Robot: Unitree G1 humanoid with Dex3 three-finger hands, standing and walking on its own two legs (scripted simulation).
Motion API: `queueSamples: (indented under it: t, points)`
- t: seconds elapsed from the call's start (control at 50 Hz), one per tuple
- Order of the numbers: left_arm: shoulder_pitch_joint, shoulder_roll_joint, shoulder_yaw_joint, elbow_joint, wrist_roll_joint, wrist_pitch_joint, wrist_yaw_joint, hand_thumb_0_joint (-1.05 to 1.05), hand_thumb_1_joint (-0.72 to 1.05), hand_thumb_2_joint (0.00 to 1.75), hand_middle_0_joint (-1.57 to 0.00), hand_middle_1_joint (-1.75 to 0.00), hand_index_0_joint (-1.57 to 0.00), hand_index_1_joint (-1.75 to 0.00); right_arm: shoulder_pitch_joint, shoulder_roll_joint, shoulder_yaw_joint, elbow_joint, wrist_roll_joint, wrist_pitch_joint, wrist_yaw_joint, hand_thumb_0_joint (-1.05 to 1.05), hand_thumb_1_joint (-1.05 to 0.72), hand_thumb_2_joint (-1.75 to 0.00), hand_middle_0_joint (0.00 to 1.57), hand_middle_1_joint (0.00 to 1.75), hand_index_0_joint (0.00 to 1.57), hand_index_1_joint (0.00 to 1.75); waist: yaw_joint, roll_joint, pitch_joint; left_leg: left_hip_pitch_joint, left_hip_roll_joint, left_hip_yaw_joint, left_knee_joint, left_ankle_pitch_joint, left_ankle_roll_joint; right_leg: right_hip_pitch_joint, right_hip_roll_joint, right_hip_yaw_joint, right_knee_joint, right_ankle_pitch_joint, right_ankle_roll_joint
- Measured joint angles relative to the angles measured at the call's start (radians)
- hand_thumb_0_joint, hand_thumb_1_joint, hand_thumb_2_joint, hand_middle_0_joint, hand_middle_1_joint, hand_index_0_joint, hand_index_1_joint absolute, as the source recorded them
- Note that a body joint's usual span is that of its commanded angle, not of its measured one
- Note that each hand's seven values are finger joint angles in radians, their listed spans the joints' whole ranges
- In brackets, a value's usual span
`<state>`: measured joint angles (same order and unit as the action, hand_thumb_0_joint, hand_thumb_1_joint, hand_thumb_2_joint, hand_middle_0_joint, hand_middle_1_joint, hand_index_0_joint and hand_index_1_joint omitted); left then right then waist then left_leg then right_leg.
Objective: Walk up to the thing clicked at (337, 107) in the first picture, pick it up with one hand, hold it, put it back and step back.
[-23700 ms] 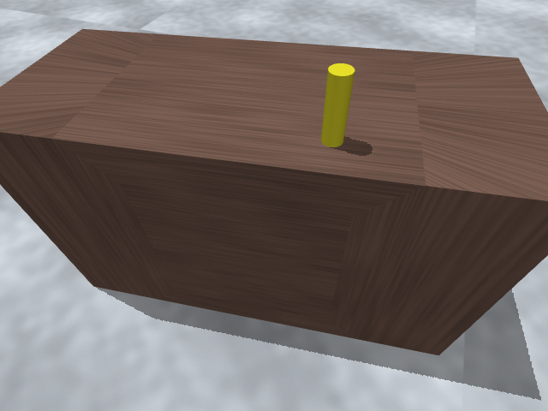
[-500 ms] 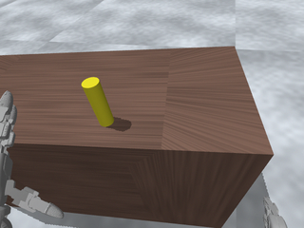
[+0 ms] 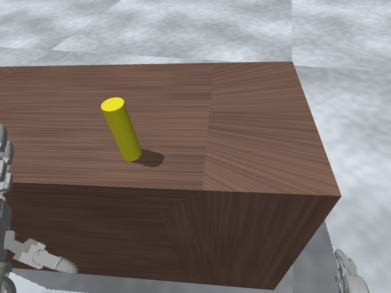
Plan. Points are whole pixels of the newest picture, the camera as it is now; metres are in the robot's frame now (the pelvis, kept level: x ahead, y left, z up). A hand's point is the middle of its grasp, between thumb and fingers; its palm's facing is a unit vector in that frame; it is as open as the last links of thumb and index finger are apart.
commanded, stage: home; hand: left
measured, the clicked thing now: (123, 131) +0.43 +0.22 +0.11
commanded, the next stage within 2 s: none
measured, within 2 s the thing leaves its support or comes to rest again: neither
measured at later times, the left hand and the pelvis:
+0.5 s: hand (125, 274) +0.17 +0.19 -0.05, palm faces +0.10 -0.97 -0.22, open 17.6 cm; pelvis +0.01 +0.01 +0.00, yaw +0 degrees
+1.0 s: hand (138, 268) +0.20 +0.18 -0.10, palm faces +0.08 -0.97 -0.23, open 17.5 cm; pelvis +0.02 +0.01 +0.00, yaw -2 degrees
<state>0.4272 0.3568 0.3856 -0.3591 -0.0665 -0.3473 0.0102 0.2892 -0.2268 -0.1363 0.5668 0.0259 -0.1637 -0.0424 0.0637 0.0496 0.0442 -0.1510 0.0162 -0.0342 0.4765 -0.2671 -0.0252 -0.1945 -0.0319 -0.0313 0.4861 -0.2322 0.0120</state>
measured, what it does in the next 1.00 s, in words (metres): stands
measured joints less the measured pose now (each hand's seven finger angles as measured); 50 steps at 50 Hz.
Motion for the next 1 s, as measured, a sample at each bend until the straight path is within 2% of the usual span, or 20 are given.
queueSamples:
  t: [0.08,0.14,0.22,0.3,0.38,0.48,0.58,0.7,1.0]
  points:
    - [0.018,-0.027,-0.045,0.048,0.000,-0.001,-0.003,-0.01,-0.58,0.05,-0.07,-0.06,-0.07,-0.06,-0.028,0.035,0.054,0.017,-0.003,0.007,0.010,-0.01,0.07,-0.35,0.11,0.15,0.11,0.15,0.000,-0.005,0.003,-0.001,0.000,0.001,-0.001,0.000,0.002,0.001,0.000,0.001,-0.007,0.003,0.002]
    - [0.045,-0.061,-0.097,0.107,0.004,0.017,-0.008,-0.01,-0.58,0.05,-0.06,-0.06,-0.06,-0.06,-0.046,0.065,0.080,0.028,-0.008,0.010,0.021,-0.01,-0.10,-0.45,0.13,0.18,0.12,0.17,-0.002,-0.005,0.008,-0.005,-0.003,0.002,-0.002,0.000,0.005,-0.001,-0.002,0.002,-0.010,0.005,0.004]
    - [0.090,-0.106,-0.175,0.190,0.017,0.063,-0.014,-0.01,-0.58,0.05,-0.06,-0.06,-0.06,-0.06,-0.060,0.078,0.081,0.044,-0.015,0.008,0.025,0.00,-0.31,-0.56,0.15,0.21,0.15,0.20,-0.009,-0.004,0.014,-0.007,-0.007,0.003,-0.003,-0.001,0.009,-0.002,-0.007,0.003,-0.014,0.006,0.009]
    - [0.103,-0.130,-0.242,0.275,0.034,0.103,-0.006,-0.01,-0.59,0.04,-0.06,-0.06,-0.05,-0.05,-0.072,0.063,0.076,0.067,-0.017,0.007,0.012,0.00,-0.52,-0.68,0.17,0.24,0.17,0.24,-0.014,-0.012,0.016,-0.008,-0.011,0.004,-0.006,-0.002,0.012,-0.003,-0.011,0.004,-0.016,0.004,0.012]
    - [0.068,-0.145,-0.293,0.398,0.045,0.129,0.006,-0.01,-0.59,0.03,-0.05,-0.05,-0.05,-0.05,-0.094,0.049,0.087,0.088,-0.019,0.010,-0.001,0.00,-0.70,-0.78,0.19,0.27,0.18,0.26,-0.026,-0.027,0.016,-0.017,-0.010,0.003,-0.003,-0.004,0.012,-0.012,-0.010,0.003,-0.014,0.002,0.012]
    - [-0.008,-0.160,-0.349,0.585,0.054,0.160,0.010,-0.01,-0.58,0.04,-0.05,-0.06,-0.05,-0.05,-0.112,0.049,0.107,0.099,-0.020,0.018,-0.006,0.01,-0.82,-0.85,0.19,0.29,0.19,0.28,-0.042,-0.040,0.012,-0.037,-0.006,0.003,0.006,-0.009,0.010,-0.029,-0.006,0.003,-0.011,0.000,0.010]
    - [-0.077,-0.180,-0.357,0.736,0.063,0.187,0.036,-0.01,-0.57,0.04,-0.05,-0.06,-0.05,-0.05,-0.110,0.036,0.135,0.124,-0.027,0.028,-0.002,0.01,-0.87,-0.88,0.20,0.30,0.20,0.29,-0.049,-0.052,0.010,-0.051,0.000,0.006,0.025,-0.023,0.007,-0.042,0.001,0.006,0.000,-0.007,0.008]
    - [-0.161,-0.188,-0.366,0.868,0.066,0.214,0.056,-0.01,-0.55,0.05,-0.06,-0.06,-0.05,-0.06,-0.088,0.023,0.135,0.153,-0.027,0.051,-0.005,0.01,-0.89,-0.89,0.20,0.30,0.20,0.30,-0.054,-0.054,0.006,-0.076,0.003,0.013,0.052,-0.040,0.008,-0.069,0.003,0.013,0.025,-0.020,0.008]
    - [-0.201,-0.192,-0.371,0.910,0.058,0.239,0.082,-0.01,-0.56,0.05,-0.05,-0.05,-0.05,-0.05,-0.064,0.016,0.129,0.132,-0.016,0.092,0.005,0.01,-0.90,-0.90,0.20,0.30,0.20,0.30,-0.063,-0.037,-0.014,-0.066,0.010,0.031,0.049,-0.046,0.009,-0.066,0.011,0.030,0.021,-0.019,0.010]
